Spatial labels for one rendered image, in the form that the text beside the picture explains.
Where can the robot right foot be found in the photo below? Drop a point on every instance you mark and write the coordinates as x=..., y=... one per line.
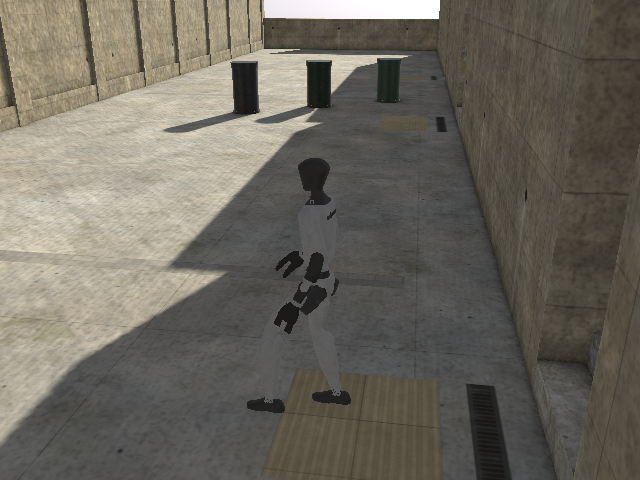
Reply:
x=327, y=397

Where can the robot right upper arm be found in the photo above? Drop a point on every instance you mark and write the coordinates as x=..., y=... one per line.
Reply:
x=337, y=231

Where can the robot left forearm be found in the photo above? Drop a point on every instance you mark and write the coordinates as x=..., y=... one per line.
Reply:
x=309, y=280

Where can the robot right hand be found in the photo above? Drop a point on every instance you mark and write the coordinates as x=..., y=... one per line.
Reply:
x=294, y=258

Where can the robot left hand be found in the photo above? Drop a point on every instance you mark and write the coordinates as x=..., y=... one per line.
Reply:
x=289, y=313

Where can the robot left upper arm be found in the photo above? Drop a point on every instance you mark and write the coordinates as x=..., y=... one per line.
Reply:
x=309, y=221

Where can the robot left thigh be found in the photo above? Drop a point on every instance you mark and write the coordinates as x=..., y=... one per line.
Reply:
x=271, y=330

